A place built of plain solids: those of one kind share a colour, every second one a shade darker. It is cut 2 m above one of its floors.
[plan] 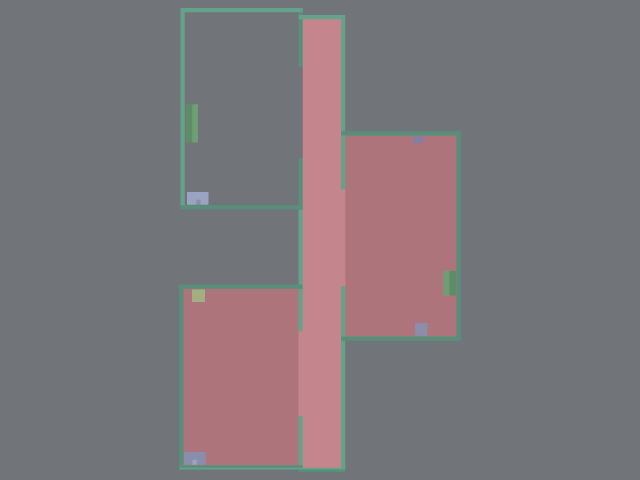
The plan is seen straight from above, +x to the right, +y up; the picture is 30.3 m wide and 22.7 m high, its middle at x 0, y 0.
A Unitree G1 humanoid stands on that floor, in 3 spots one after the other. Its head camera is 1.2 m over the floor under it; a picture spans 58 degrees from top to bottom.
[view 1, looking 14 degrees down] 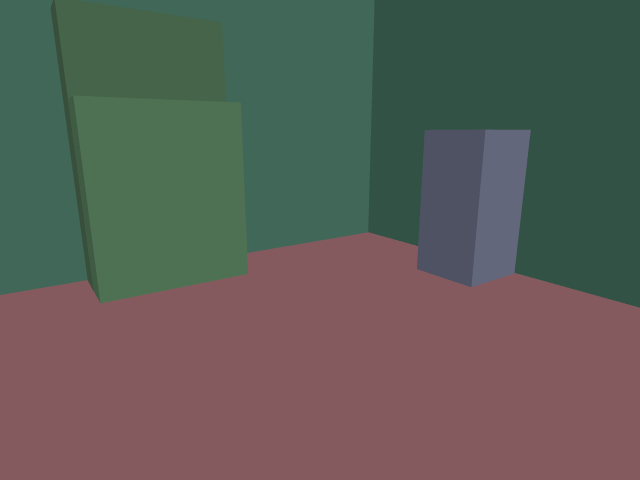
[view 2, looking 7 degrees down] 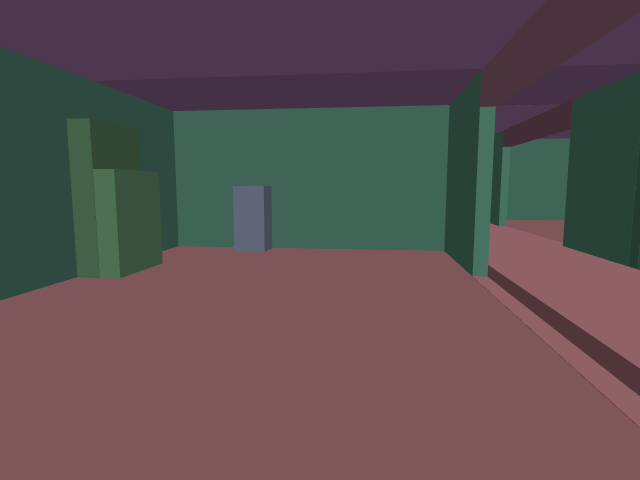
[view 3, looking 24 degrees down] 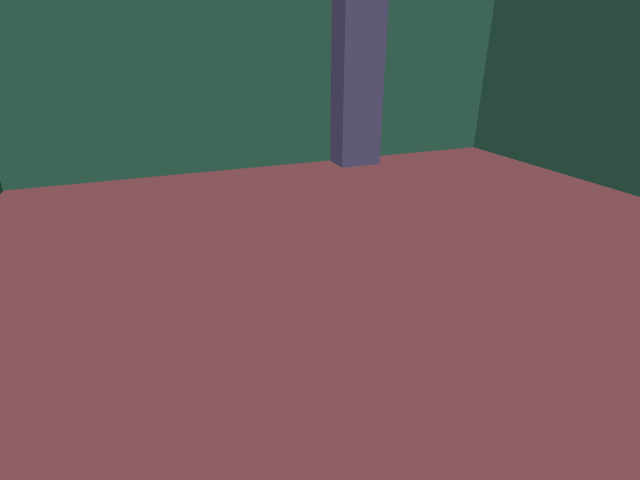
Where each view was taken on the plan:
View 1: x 2.54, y -1.08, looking -35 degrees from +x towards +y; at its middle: wall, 4.94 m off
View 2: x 2.54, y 3.77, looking -83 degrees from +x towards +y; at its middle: wall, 8.46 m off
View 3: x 2.54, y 0.34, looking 69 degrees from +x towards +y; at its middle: floor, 2.95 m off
